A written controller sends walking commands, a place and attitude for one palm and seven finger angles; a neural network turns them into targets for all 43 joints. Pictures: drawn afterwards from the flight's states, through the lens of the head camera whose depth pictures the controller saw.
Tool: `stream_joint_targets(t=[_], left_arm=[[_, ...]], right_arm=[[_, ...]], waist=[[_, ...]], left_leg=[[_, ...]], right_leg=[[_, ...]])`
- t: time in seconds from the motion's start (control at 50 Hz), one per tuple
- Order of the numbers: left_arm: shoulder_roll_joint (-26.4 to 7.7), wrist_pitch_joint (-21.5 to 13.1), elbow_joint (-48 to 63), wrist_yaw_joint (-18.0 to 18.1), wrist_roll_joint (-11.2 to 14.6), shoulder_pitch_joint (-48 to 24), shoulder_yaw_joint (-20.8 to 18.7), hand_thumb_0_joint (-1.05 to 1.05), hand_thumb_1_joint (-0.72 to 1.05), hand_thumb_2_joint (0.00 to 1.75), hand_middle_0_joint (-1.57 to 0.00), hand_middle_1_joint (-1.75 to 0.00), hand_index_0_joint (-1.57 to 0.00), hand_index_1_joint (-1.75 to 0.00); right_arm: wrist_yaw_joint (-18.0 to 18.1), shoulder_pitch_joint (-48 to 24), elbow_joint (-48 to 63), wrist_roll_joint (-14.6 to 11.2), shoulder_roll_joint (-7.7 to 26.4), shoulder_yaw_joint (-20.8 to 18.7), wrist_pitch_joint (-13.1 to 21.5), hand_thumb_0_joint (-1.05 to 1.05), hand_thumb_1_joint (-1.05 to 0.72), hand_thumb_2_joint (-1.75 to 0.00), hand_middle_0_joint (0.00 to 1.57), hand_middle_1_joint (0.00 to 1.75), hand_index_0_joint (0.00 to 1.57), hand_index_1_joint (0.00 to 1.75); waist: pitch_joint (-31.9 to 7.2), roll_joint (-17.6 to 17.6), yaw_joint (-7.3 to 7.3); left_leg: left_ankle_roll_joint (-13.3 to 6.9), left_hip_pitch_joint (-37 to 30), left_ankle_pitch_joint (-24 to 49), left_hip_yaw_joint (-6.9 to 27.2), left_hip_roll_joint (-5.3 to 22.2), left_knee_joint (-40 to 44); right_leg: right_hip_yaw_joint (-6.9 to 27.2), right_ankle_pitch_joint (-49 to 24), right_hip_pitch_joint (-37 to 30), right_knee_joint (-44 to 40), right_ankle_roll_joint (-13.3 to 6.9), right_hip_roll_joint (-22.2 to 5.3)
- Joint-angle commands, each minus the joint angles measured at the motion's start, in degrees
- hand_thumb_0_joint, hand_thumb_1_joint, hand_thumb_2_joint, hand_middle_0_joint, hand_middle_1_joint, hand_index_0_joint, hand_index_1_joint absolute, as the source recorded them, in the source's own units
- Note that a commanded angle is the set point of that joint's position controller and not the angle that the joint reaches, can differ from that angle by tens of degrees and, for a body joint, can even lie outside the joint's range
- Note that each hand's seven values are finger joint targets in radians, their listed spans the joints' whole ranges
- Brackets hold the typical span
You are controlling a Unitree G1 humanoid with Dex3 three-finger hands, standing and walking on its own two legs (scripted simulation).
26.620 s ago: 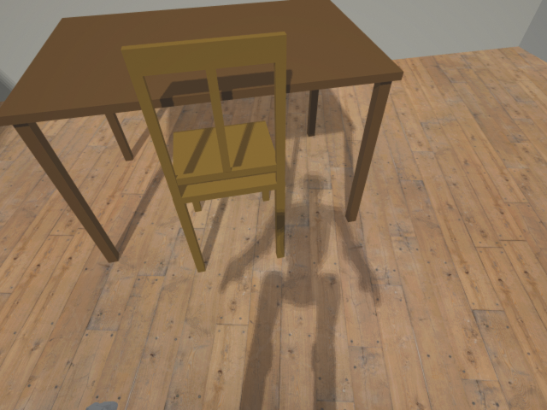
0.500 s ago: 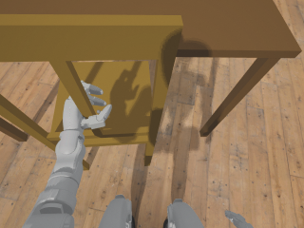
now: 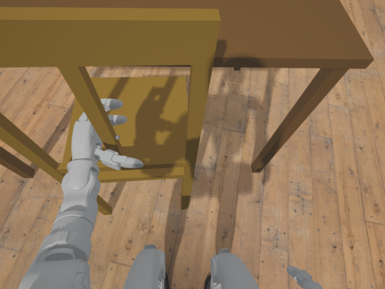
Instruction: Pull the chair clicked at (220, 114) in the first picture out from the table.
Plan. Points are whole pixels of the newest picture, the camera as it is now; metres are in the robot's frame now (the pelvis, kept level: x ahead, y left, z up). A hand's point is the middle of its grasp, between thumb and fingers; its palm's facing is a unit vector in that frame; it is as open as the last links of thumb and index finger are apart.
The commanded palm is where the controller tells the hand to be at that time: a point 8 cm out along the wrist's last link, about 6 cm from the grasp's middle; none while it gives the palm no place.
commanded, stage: open the thumb and straighten the fingers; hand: left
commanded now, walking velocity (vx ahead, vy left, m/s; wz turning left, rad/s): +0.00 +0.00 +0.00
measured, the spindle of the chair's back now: (104, 128) +0.42 +0.17 +0.05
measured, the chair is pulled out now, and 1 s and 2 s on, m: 0.05 0.05 0.05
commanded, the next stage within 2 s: draw the fingers out of the gap in 0.30 s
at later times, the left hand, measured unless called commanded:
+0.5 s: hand (117, 136) +0.42 +0.16 +0.02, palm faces +0.03 -1.00 -0.02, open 17.5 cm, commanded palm +0.38 +0.20 +0.02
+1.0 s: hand (113, 176) +0.33 +0.15 +0.02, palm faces +0.00 -1.00 +0.00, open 17.5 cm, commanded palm +0.30 +0.20 +0.02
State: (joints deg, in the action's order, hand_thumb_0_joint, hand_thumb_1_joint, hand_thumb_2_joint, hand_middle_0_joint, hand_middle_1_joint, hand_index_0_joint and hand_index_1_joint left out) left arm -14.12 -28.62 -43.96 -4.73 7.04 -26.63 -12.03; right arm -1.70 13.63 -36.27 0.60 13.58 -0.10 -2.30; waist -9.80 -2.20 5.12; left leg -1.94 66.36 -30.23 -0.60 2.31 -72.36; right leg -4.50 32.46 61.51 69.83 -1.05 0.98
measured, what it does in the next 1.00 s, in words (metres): stands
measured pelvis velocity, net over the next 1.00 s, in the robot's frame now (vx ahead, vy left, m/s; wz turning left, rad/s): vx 0.00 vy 0.01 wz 0.01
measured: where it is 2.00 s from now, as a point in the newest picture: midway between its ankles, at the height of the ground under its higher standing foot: outside the picture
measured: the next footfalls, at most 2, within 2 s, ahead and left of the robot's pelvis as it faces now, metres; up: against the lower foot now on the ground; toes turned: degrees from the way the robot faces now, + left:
none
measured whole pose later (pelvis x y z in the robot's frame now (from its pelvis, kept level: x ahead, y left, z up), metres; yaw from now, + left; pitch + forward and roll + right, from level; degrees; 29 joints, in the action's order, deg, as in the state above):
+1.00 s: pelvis +0.00 +0.01 +0.01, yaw +0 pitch +21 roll -3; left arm -9.8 -27.5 -26.3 -4.4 8.6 -7.4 -3.9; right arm -1.5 10.7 -32.5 -0.3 13.6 -0.3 -1.2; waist -9.6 -2.0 2.0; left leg -2.8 62.5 -29.8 -1.0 1.5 -70.9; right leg -4.0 32.0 57.6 68.3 -0.2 0.3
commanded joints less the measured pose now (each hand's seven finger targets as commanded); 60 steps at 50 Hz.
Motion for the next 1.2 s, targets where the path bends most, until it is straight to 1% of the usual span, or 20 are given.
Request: stream_joint_targets(t=[0.0, 0.14, 0.18, 0.2, 0.24, 0.28, 0.32, 0.38, 0.42, 0.5, 0.54, 0.6, 0.66, 0.78, 0.82, 0.86, 0.96, 1.06, 1.12, 1.18], left_arm=[[-7.88, -4.49, 11.43, -0.77, 0.81, -18.73, -1.28, 0.0, -0.55, 0.2, -0.18, -0.51, -0.18, -0.51], [-11.11, -4.54, 7.38, -0.18, 0.83, -22.56, -3.97, 0.0, -0.55, 0.2, 0.0, 0.0, 0.0, 0.0], [-12.05, -5.4, 7.86, -0.1, 0.42, -22.72, -4.59, 0.0, -0.55, 0.2, 0.0, 0.0, 0.0, 0.0], [-9.79, -5.47, 7.27, -0.26, 0.36, -23.4, -2.64, 0.0, -0.55, 0.2, 0.0, 0.0, 0.0, 0.0], [-10.36, -5.77, 6.55, -0.29, 0.07, -24.53, -2.77, 0.0, -0.55, 0.2, 0.0, 0.0, 0.0, 0.0], [-8.38, -5.57, 5.63, -0.43, -0.24, -24.23, -1.08, 0.0, -0.55, 0.2, 0.0, 0.0, 0.0, 0.0], [-10.33, -5.08, 3.56, -0.23, -0.31, -26.09, -2.68, 0.0, -0.55, 0.2, 0.0, 0.0, 0.0, 0.0], [-12.25, -5.12, 5.35, 0.04, -0.21, -27.86, -4.08, 0.0, -0.55, 0.2, 0.0, 0.0, 0.0, 0.0], [-9.88, -4.95, 6.35, 0.08, 0.11, -24.02, -2.94, 0.0, -0.55, 0.2, 0.0, 0.0, 0.0, 0.0], [-8.48, -4.39, 10.47, 0.22, 0.99, -13.88, -2.57, 0.0, -0.55, 0.2, 0.0, 0.0, 0.0, 0.0], [-6.28, -3.62, 11.59, 0.19, 1.1, -11.29, -0.47, 0.0, -0.55, 0.2, 0.0, 0.0, 0.0, 0.0], [-5.29, -3.39, 13.56, 0.6, 0.95, -10.0, 0.8, 0.0, -0.55, 0.2, 0.0, 0.0, 0.0, 0.0], [-6.1, -4.92, 19.85, 1.32, 1.24, -7.76, 0.49, 0.0, -0.55, 0.2, 0.0, 0.0, 0.0, 0.0], [-2.44, -6.31, 25.55, 1.52, 0.72, -1.02, 4.72, 0.0, -0.55, 0.2, 0.0, 0.0, 0.0, 0.0], [-1.37, -5.4, 25.15, 1.12, 0.67, 0.86, 5.95, 0.0, -0.55, 0.2, 0.0, 0.0, 0.0, 0.0], [-1.19, -4.23, 26.03, 0.74, 1.15, 4.67, 5.97, 0.0, -0.55, 0.2, 0.0, 0.0, 0.0, 0.0], [-0.59, -2.32, 33.17, 0.27, 2.36, 13.27, 6.68, 0.0, -0.55, 0.2, 0.0, 0.0, 0.0, 0.0], [0.24, -2.81, 38.47, 1.28, 1.99, 19.77, 7.67, 0.0, -0.55, 0.2, 0.0, 0.0, 0.0, 0.0], [1.67, -3.11, 39.22, 1.1, 1.41, 20.94, 9.66, 0.0, -0.55, 0.2, 0.0, 0.0, 0.0, 0.0], [0.72, -3.07, 41.0, 0.66, 1.18, 24.86, 9.22, 0.0, -0.55, 0.2, 0.0, 0.0, 0.0, 0.0]], right_arm=[[0.54, 4.81, 4.7, 0.0, 9.19, -3.19, 1.65, 0.0, -0.9, -0.9, 0.2, 0.3, 0.2, 0.3], [1.12, 5.02, 4.11, -0.03, 9.59, -2.83, 2.08, 0.0, -0.9, -0.9, 0.2, 0.3, 0.2, 0.3], [1.17, 4.99, 4.5, 0.03, 9.71, -2.83, 2.23, 0.0, -0.9, -0.9, 0.2, 0.3, 0.2, 0.3], [1.0, 4.92, 4.46, 0.02, 9.47, -2.71, 2.36, 0.0, -0.9, -0.9, 0.2, 0.3, 0.2, 0.3], [1.02, 5.27, 4.06, 0.15, 9.76, -2.81, 2.48, 0.0, -0.9, -0.9, 0.2, 0.3, 0.2, 0.3], [0.86, 5.34, 4.26, 0.04, 9.81, -2.97, 2.53, 0.0, -0.9, -0.9, 0.2, 0.3, 0.2, 0.3], [0.97, 6.01, 3.64, 0.16, 10.23, -2.98, 2.32, 0.0, -0.9, -0.9, 0.2, 0.3, 0.2, 0.3], [1.17, 6.02, 4.43, 0.04, 10.38, -2.88, 2.17, 0.0, -0.9, -0.9, 0.2, 0.3, 0.2, 0.3], [0.96, 5.86, 5.04, -0.02, 9.82, -2.85, 2.2, 0.0, -0.9, -0.9, 0.2, 0.3, 0.2, 0.3], [0.29, 5.2, 6.44, -0.34, 9.68, -3.05, 1.83, 0.0, -0.9, -0.9, 0.2, 0.3, 0.2, 0.3], [0.03, 4.81, 6.76, -0.57, 9.46, -3.06, 1.53, 0.0, -0.9, -0.9, 0.2, 0.3, 0.2, 0.3], [0.12, 4.06, 7.19, -0.78, 9.42, -3.07, 1.35, 0.0, -0.9, -0.9, 0.2, 0.3, 0.2, 0.3], [0.36, 3.38, 7.99, -0.71, 9.43, -3.16, 1.88, 0.0, -0.9, -0.9, 0.2, 0.3, 0.2, 0.3], [0.45, 1.8, 8.12, -0.35, 8.77, -3.3, 2.88, 0.0, -0.9, -0.9, 0.2, 0.3, 0.2, 0.3], [0.51, 1.32, 8.21, -0.44, 8.91, -3.26, 2.87, 0.0, -0.9, -0.9, 0.2, 0.3, 0.2, 0.3], [0.55, 0.66, 9.03, -0.6, 8.87, -3.31, 3.0, 0.0, -0.9, -0.9, 0.2, 0.3, 0.2, 0.3], [0.76, -1.12, 11.47, -0.93, 8.45, -3.31, 3.1, 0.0, -0.9, -0.9, 0.2, 0.3, 0.2, 0.3], [0.77, -2.24, 12.35, -0.64, 7.61, -3.06, 3.57, 0.0, -0.9, -0.9, 0.2, 0.3, 0.2, 0.3], [0.74, -3.1, 12.37, -0.52, 7.32, -2.97, 3.98, 0.0, -0.9, -0.9, 0.2, 0.3, 0.2, 0.3], [0.99, -3.84, 13.14, -0.59, 7.42, -2.91, 4.32, 0.0, -0.9, -0.9, 0.2, 0.3, 0.2, 0.3]], waist=[[-25.82, -2.82, 1.41], [-22.57, 0.55, 1.84], [-24.17, -1.35, 1.07], [-23.88, -1.83, 1.63], [-23.23, -2.11, 1.75], [-23.43, -3.15, 2.07], [-22.17, -1.66, 2.46], [-24.67, -1.33, 1.96], [-25.66, -3.06, 1.09], [-26.74, -1.54, -0.69], [-23.92, 0.66, 0.0], [-20.33, 0.62, 0.43], [-21.46, -1.11, -0.53], [-22.48, -3.15, -0.79], [-20.45, -1.76, -0.5], [-20.34, -1.42, -1.27], [-22.84, -0.93, -2.89], [-20.85, 0.55, -2.95], [-18.21, 0.95, -2.08], [-17.99, 0.0, -2.67]], left_leg=[[1.05, -22.54, 19.84, 3.06, -1.74, 7.33], [0.5, -16.68, 12.8, 2.68, -2.17, 7.47], [0.65, -17.67, 12.88, 2.92, -2.12, 7.79], [0.68, -18.39, 12.31, 3.0, -2.14, 7.87], [0.77, -18.78, 11.5, 3.33, -1.92, 8.01], [0.86, -20.27, 11.6, 3.55, -1.82, 8.17], [0.72, -18.87, 10.31, 3.76, -1.8, 8.06], [0.56, -19.2, 10.8, 3.62, -1.84, 8.32], [0.83, -21.56, 12.78, 3.57, -1.89, 9.04], [1.17, -23.57, 16.86, 3.5, -1.48, 10.09], [0.9, -22.0, 15.38, 3.17, -1.5, 10.48], [0.81, -20.94, 12.97, 3.14, -1.56, 10.96], [1.04, -23.9, 15.16, 3.63, -1.39, 11.27], [1.55, -27.87, 19.08, 4.65, -1.06, 10.72], [1.52, -26.78, 17.76, 4.84, -1.02, 10.83], [1.4, -26.38, 17.98, 4.74, -1.26, 11.03], [1.29, -27.33, 21.77, 4.18, -1.44, 10.98], [1.06, -25.59, 22.43, 4.03, -1.51, 10.24], [1.02, -23.89, 18.82, 4.17, -1.59, 9.68], [0.95, -22.86, 17.22, 4.04, -1.73, 9.62]], right_leg=[[3.11, -19.2, -8.59, -8.98, -0.54, 1.25], [4.07, -13.46, -9.25, -10.38, -0.24, 1.12], [3.92, -12.81, -8.69, -9.77, -0.47, 1.03], [3.66, -11.98, -7.66, -9.94, -0.47, 1.07], [3.45, -10.7, -6.38, -9.9, -0.57, 1.14], [3.09, -10.29, -4.61, -9.83, -0.69, 1.16], [3.12, -9.36, -4.4, -10.06, -0.57, 1.18], [3.44, -9.74, -6.19, -10.12, -0.48, 1.05], [3.09, -11.14, -6.96, -10.29, -0.71, 1.21], [2.42, -14.75, -9.25, -10.06, -0.88, 1.4], [2.45, -14.27, -9.76, -10.96, -0.59, 1.43], [2.41, -12.39, -8.41, -11.43, -0.47, 1.27], [2.22, -13.49, -8.31, -10.9, -0.9, 1.28], [1.52, -15.3, -6.71, -9.56, -0.98, 1.03], [1.27, -14.43, -6.28, -9.72, -0.9, 1.0], [1.21, -14.77, -7.52, -9.78, -1.08, 0.99], [1.44, -18.25, -10.99, -9.58, -1.02, 0.79], [1.41, -19.29, -11.43, -9.09, -0.88, 0.77], [1.39, -16.72, -9.42, -9.07, -0.77, 0.69], [1.55, -15.31, -9.4, -8.92, -0.94, 0.71]])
